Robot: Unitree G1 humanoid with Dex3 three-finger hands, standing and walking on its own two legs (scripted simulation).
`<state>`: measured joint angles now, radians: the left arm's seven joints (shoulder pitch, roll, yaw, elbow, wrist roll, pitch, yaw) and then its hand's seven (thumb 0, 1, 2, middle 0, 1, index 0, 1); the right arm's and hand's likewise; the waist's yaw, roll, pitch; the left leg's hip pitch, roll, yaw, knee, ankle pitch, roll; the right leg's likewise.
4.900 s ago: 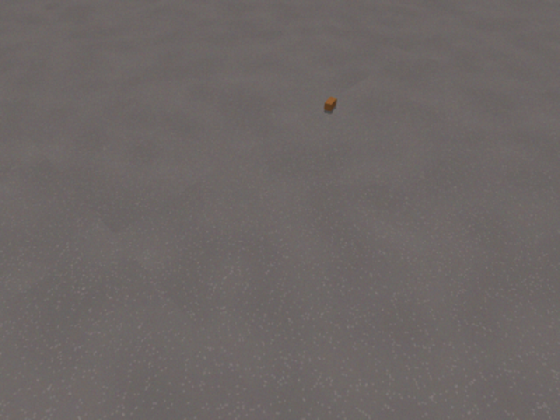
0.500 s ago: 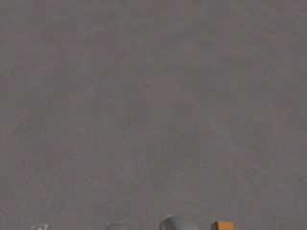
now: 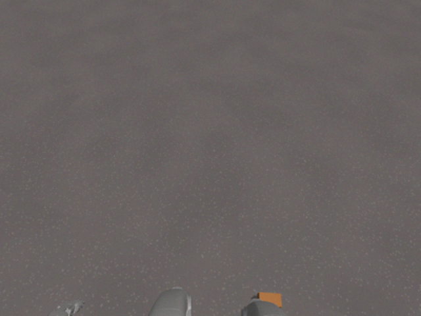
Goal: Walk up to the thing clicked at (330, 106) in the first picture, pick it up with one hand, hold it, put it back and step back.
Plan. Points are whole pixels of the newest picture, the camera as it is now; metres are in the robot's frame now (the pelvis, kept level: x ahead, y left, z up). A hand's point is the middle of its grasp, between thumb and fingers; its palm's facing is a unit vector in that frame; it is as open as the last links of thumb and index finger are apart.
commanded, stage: walk up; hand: left
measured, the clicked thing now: (269, 300) +0.26 -0.23 -0.71
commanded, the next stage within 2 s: none
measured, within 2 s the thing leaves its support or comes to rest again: neither
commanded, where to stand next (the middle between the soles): -0.07 -0.53 m, yaw +7 degrees
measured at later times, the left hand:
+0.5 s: hand out of the picture +0.07 +0.06 -0.16, palm faces -0.06 -0.93 -0.38, open 7.3 cm
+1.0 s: hand out of the picture -0.01 -0.12 -0.16, palm faces -0.02 -0.92 -0.38, open 7.3 cm
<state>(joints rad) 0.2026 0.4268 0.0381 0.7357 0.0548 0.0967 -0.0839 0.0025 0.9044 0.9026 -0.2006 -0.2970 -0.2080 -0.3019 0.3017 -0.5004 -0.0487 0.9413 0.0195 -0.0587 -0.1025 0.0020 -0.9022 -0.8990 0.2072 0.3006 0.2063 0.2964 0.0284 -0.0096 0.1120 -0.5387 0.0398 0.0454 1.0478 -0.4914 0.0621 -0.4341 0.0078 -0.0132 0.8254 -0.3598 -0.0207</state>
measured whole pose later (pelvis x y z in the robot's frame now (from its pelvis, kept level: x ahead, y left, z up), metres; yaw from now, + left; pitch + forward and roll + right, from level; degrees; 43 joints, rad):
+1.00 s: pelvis -0.10 -0.44 -0.02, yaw +3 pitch -2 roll +0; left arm 0.20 0.54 0.12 0.73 0.04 0.12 -0.09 0.00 0.91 0.90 -0.20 -0.30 -0.21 -0.30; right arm 0.34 -0.48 -0.06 0.84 -0.04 -0.07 -0.09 0.00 -0.89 -0.90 0.22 0.30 0.22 0.30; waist 0.01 -0.11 0.14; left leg -0.54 0.18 -0.06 0.87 -0.31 -0.01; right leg -0.51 -0.07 0.11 1.07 -0.51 0.02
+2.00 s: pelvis -0.10 -0.58 +0.04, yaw +13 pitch -3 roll +0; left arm 0.14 0.37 0.05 1.04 0.02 0.01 -0.01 0.00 0.90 0.90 -0.20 -0.30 -0.21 -0.30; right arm 0.18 -0.38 -0.03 1.13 -0.03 -0.01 -0.01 0.00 -0.90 -0.90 0.21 0.30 0.21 0.30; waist 0.02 0.00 0.06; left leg -0.22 0.03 -0.02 0.51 -0.24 -0.02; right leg -0.19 0.01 -0.15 0.50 -0.26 -0.06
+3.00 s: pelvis -0.08 -0.53 +0.05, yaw +10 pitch -2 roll +0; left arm 0.09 0.35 0.02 1.17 0.01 0.01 -0.02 0.00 0.91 0.90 -0.20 -0.30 -0.21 -0.30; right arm 0.08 -0.34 -0.01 1.17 -0.02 -0.03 0.00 0.00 -0.90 -0.90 0.21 0.30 0.21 0.30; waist 0.00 -0.02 0.05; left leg -0.09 -0.01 0.06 0.30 -0.19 0.03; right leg -0.08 -0.03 -0.07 0.28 -0.17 0.01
